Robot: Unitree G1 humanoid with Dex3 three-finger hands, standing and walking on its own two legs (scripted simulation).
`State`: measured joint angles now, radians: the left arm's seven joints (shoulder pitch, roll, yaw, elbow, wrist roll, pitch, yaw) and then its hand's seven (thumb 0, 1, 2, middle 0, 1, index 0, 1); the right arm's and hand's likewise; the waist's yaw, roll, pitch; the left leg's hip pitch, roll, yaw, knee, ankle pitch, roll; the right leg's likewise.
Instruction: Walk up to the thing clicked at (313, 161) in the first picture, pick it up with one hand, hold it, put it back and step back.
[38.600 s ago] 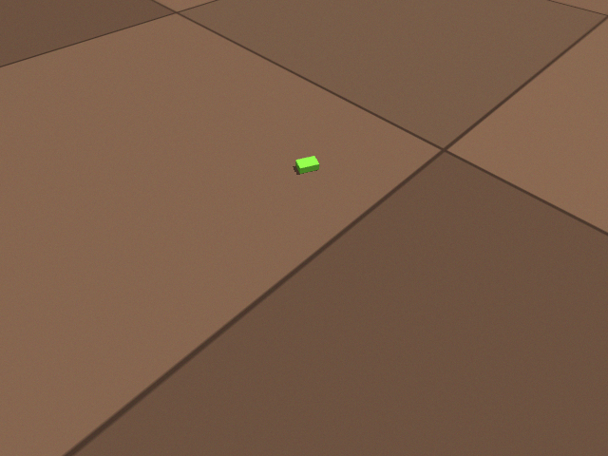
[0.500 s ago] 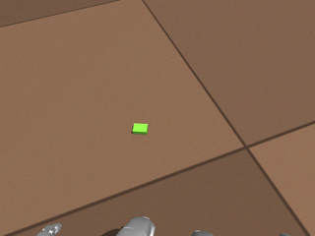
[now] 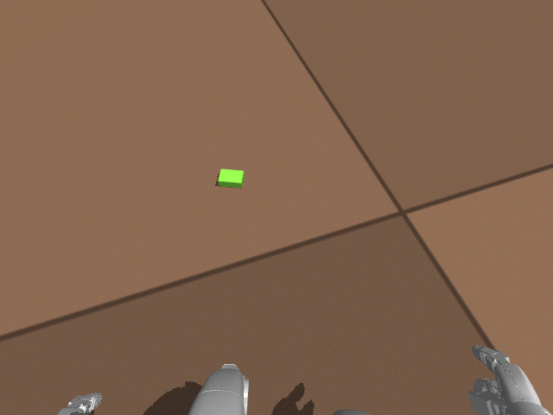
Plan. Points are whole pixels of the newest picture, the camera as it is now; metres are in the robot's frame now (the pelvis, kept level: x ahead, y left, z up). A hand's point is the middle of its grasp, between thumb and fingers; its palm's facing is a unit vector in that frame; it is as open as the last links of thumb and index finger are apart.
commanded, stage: step back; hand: left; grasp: from above
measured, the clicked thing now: (231, 178) +1.03 +0.28 -0.73
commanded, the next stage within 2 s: stand in 1.16 s
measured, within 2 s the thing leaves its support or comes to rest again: neither
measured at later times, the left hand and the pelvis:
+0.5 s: hand out of the picture -0.02 +0.29 -0.12, palm faces +0.08 -0.92 -0.39, open 7.4 cm; pelvis -0.06 +0.00 +0.02, yaw +4 degrees
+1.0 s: hand out of the picture +0.03 +0.28 -0.14, palm faces +0.14 -0.92 -0.37, open 7.4 cm; pelvis -0.01 +0.01 +0.01, yaw +7 degrees
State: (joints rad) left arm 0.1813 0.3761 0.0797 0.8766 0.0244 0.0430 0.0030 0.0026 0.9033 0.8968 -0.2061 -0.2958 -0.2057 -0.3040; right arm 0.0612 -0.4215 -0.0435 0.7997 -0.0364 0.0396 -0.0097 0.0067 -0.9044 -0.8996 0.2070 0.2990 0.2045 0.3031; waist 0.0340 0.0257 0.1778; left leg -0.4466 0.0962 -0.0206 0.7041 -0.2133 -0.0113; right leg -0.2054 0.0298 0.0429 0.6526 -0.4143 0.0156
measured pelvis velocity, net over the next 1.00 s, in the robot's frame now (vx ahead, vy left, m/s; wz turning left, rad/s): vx -0.01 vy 0.01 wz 0.12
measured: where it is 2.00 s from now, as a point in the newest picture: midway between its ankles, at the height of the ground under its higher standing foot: outside the picture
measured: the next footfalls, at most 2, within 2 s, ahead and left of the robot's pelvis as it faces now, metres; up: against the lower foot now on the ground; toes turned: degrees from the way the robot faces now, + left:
left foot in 0.30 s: -0.04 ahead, +0.13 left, +0.00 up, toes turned +2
right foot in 0.58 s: +0.03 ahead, -0.11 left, +0.00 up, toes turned +4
